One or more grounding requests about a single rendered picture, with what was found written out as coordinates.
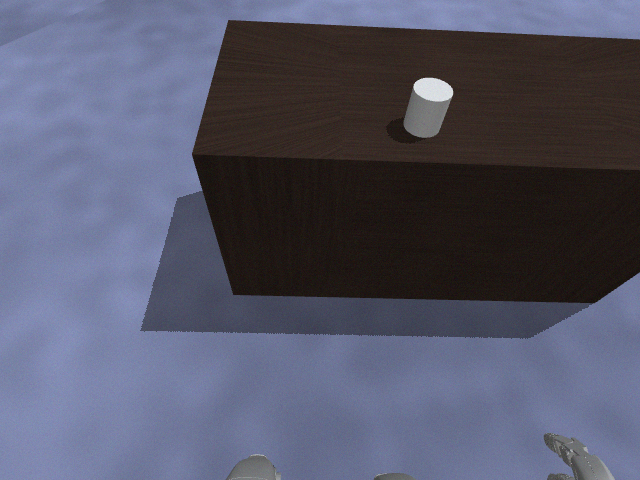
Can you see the can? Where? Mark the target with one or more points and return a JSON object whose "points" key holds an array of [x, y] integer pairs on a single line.
{"points": [[428, 104]]}

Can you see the right robot hand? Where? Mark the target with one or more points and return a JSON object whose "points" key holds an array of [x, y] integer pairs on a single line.
{"points": [[576, 456]]}

